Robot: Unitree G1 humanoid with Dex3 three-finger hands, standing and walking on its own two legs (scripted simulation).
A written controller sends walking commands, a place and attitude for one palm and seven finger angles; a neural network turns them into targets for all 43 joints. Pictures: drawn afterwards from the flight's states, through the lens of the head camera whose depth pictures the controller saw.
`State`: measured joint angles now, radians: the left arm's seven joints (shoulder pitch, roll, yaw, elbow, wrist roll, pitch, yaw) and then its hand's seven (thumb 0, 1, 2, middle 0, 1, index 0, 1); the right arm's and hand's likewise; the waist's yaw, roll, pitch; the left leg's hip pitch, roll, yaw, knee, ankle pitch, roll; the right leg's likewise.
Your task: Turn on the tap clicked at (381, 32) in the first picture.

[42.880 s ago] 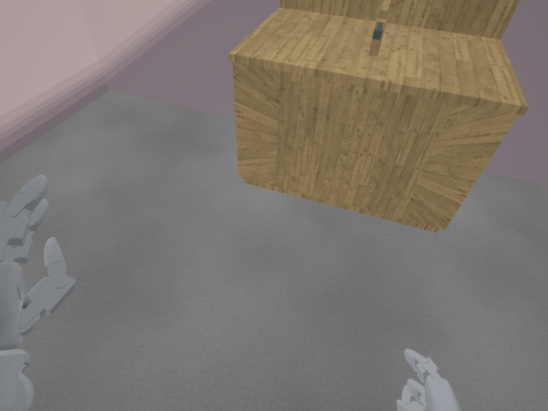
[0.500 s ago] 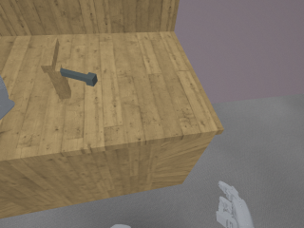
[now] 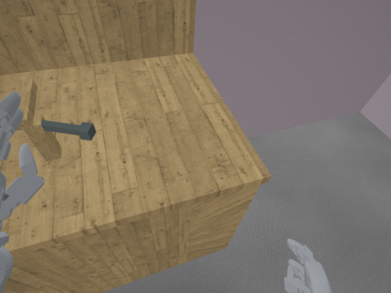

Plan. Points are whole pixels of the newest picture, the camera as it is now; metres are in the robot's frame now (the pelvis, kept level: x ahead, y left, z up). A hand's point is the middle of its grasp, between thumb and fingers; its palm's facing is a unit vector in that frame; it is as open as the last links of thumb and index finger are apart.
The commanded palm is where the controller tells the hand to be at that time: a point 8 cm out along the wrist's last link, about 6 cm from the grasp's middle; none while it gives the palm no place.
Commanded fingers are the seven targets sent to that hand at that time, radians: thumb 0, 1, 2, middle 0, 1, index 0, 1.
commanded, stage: come to a stop and stand still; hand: left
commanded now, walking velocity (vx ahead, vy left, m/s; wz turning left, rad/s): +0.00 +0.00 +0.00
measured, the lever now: (86, 131) +0.41 +0.28 +0.07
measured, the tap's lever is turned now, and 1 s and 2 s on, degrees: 64 64 64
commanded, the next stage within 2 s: look again from close up in 0.22 s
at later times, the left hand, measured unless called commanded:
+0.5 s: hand (28, 195) +0.21 +0.26 +0.16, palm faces +0.40 -0.84 -0.36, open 7.4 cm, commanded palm +0.15 +0.29 +0.18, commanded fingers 0.00 0.90 0.90 -0.20 -0.30 -0.20 -0.30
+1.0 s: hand (54, 217) +0.19 +0.23 +0.13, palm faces +0.33 -0.87 -0.37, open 7.4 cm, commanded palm +0.13 +0.28 +0.17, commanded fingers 0.00 0.90 0.90 -0.20 -0.30 -0.20 -0.30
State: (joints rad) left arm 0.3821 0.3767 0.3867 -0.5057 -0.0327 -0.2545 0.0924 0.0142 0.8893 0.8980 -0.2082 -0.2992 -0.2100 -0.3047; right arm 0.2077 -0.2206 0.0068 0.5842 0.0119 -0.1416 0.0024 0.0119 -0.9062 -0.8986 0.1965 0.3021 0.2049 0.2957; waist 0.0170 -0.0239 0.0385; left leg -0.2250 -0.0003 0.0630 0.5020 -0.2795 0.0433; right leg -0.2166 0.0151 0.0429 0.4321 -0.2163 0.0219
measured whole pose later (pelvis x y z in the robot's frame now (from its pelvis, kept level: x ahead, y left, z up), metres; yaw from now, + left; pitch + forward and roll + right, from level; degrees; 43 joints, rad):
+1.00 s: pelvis -0.02 -0.02 -0.01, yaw +3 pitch -1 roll +1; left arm 0.34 0.35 0.30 -0.35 -0.08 0.06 -0.01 0.01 0.90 0.90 -0.20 -0.30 -0.20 -0.30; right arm 0.17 -0.26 0.04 0.60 0.01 -0.11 0.01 0.01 -0.90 -0.90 0.20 0.30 0.21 0.30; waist 0.02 0.02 -0.02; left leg -0.27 -0.03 0.02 0.54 -0.26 0.03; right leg -0.28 -0.01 0.01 0.57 -0.27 0.00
